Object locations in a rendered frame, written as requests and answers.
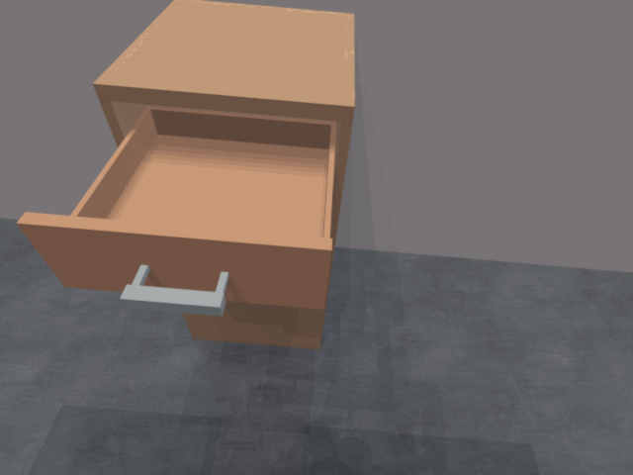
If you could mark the drawer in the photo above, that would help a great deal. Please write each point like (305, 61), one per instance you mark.
(192, 194)

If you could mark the handle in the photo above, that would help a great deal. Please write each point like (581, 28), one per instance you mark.
(137, 296)

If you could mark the cabinet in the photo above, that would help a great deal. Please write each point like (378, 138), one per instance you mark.
(247, 60)

